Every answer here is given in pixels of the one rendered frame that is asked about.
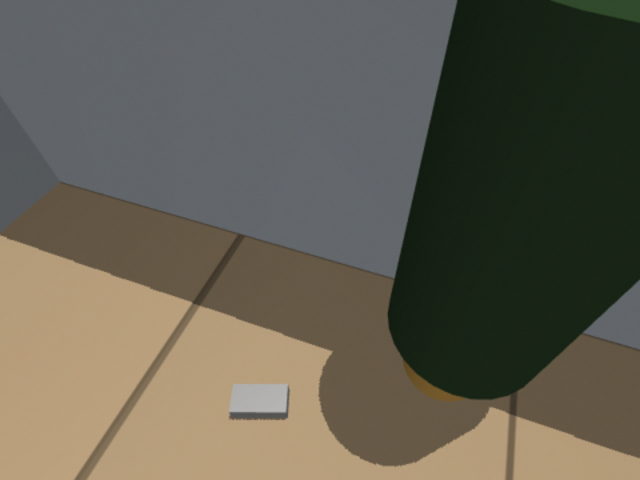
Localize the potted plant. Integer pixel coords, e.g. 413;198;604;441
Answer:
388;0;640;402

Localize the carton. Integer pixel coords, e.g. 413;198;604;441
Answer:
229;384;289;418

